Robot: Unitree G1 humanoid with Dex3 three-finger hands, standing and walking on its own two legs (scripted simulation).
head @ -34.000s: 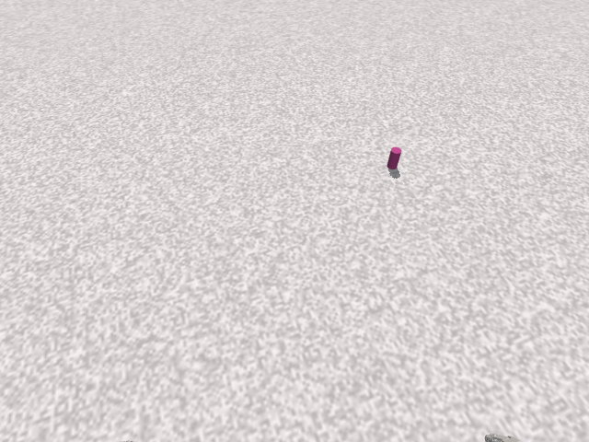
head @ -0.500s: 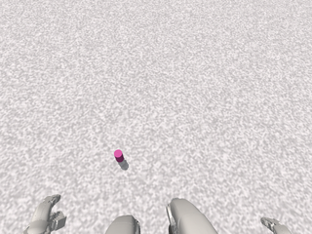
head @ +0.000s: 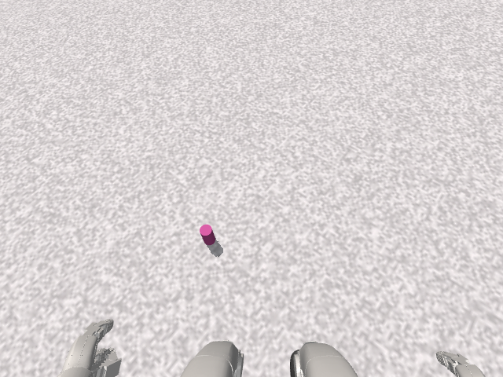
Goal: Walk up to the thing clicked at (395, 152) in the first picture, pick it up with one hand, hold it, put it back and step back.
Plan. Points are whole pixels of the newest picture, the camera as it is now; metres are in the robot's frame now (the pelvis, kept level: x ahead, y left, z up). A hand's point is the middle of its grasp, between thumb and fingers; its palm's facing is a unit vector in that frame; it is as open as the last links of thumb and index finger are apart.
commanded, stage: step back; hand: left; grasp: from above
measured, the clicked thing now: (207, 235) +0.61 +0.23 -0.71
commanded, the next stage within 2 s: none
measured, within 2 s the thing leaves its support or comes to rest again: neither
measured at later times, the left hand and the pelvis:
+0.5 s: hand out of the picture -0.07 +0.24 -0.15, palm faces -0.06 -0.91 -0.40, open 7.4 cm; pelvis -0.16 -0.03 -0.01, yaw -2 degrees
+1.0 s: hand out of the picture -0.20 +0.25 -0.15, palm faces +0.01 -0.92 -0.39, open 7.4 cm; pelvis -0.32 -0.03 +0.00, yaw +0 degrees
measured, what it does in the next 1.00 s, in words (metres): walks backwards: left foot, then right foot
